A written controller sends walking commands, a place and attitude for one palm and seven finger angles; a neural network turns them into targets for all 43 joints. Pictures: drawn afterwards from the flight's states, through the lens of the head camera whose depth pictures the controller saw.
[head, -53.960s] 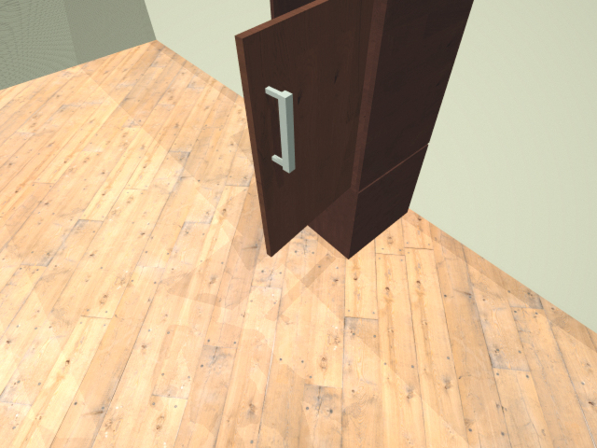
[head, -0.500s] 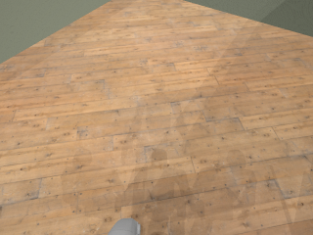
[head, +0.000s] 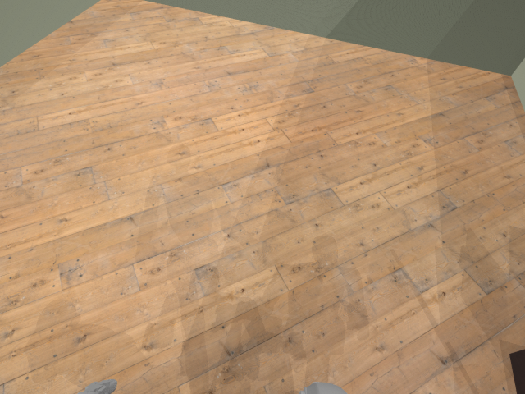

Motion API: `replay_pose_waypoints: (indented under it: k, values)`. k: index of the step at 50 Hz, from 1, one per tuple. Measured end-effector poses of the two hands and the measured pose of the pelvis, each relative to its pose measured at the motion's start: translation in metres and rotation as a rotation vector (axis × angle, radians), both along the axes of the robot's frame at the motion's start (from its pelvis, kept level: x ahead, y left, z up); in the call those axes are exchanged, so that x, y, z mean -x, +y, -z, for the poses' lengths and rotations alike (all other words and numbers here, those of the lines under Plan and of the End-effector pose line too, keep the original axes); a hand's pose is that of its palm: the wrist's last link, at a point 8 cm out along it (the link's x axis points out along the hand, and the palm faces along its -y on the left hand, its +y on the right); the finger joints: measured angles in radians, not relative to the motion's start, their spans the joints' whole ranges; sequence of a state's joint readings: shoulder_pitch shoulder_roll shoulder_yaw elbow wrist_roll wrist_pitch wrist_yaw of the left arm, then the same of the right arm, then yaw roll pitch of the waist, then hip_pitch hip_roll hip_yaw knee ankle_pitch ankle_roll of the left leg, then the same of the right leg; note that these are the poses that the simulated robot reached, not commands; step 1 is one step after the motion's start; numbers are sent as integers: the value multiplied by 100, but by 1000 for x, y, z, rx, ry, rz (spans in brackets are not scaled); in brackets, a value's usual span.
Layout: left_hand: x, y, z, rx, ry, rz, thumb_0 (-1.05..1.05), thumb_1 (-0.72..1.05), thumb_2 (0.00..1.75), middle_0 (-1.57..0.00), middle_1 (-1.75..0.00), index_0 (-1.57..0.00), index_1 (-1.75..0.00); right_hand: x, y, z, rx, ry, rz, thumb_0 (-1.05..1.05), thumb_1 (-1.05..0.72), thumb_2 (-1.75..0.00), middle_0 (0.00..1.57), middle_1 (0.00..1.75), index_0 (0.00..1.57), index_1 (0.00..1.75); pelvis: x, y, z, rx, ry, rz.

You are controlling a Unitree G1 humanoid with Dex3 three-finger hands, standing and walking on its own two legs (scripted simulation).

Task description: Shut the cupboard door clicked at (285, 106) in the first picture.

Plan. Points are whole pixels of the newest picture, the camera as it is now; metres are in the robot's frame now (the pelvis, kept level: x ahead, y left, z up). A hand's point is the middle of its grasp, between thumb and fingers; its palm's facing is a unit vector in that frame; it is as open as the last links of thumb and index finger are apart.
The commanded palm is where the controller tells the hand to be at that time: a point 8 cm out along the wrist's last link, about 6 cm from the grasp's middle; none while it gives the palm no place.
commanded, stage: turn to face it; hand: left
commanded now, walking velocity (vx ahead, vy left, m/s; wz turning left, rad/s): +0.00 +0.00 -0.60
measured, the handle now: out of the picture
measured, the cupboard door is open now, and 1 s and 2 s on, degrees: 31 31 31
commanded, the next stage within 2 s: take the last steps up to it in 1.98 s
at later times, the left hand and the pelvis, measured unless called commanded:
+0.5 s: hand out of the picture +0.13 +0.14 -0.17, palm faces -0.24 -0.95 -0.22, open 7.4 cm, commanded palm none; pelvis +0.01 -0.03 -0.01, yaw -16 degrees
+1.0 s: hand (211, 341) +0.22 +0.11 -0.16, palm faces -0.54 -0.80 -0.24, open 7.4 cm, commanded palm none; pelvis +0.01 -0.01 -0.01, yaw -36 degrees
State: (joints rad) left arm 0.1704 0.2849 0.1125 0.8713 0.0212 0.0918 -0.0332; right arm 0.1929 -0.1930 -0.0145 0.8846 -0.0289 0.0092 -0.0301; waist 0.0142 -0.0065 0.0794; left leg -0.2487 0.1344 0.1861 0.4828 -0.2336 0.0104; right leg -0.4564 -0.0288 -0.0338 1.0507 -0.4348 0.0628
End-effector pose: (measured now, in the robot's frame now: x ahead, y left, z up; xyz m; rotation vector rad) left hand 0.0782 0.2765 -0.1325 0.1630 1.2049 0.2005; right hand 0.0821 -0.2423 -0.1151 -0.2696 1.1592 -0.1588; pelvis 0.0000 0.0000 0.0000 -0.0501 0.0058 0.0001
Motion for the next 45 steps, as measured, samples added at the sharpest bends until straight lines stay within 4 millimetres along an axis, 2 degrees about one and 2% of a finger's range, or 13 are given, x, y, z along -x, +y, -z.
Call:
replay_pose_waypoints:
  k: [5,9,12,16,23,29,32,39,42,45]
  values:
    - [-33,-24,-5,-14,-18,110,1,91,90,-19,-30,-20,-30,44,-23,15,-21,57,116,0,-90,-90,20,30,20,30,0,-10,5,-17,-2,69]
    - [-57,-54,-3,-40,-65,198,1,91,90,-19,-30,-20,-30,75,-49,39,-46,96,203,1,-90,-90,20,30,20,30,-1,-29,20,-57,0,123]
    - [-60,-72,-6,-48,-63,235,1,91,90,-20,-30,-20,-30,89,-62,47,-45,133,253,1,-90,-90,20,30,20,30,1,-33,20,-42,-1,155]
    - [-56,-87,-10,-40,-27,258,1,91,90,-20,-30,-21,-30,90,-67,36,-47,119,289,1,-91,-90,19,30,20,30,0,-38,10,-53,6,193]
    - [-56,-94,0,0,20,301,1,90,90,-20,-30,-21,-30,73,-61,21,-38,51,322,1,-91,-90,19,30,20,30,-6,-34,5,-57,15,264]
    - [-65,-73,19,21,69,331,1,90,90,-20,-30,-21,-30,49,-44,11,-2,-35,354,1,-91,-90,19,30,20,30,-16,-14,12,-42,21,338]
    - [-77,-62,29,27,88,351,1,91,90,-20,-30,-21,-30,48,-31,7,21,-61,361,1,-90,-90,20,30,20,30,-19,-4,15,-38,16,378]
    - [-113,-57,14,22,76,447,1,91,90,-20,-30,-20,-30,78,-10,-6,24,-24,438,0,-90,-90,20,30,20,30,-22,5,1,-1,7,470]
    - [-129,-65,9,15,63,492,1,91,90,-20,-30,-20,-30,99,-7,-4,13,-3,496,0,-90,-90,20,30,20,30,-23,4,-1,3,6,510]
    - [-144,-82,5,7,44,550,1,91,90,-19,-30,-20,-30,124,-5,2,-4,23,562,0,-90,-90,20,30,20,30,-21,0,1,1,2,552]
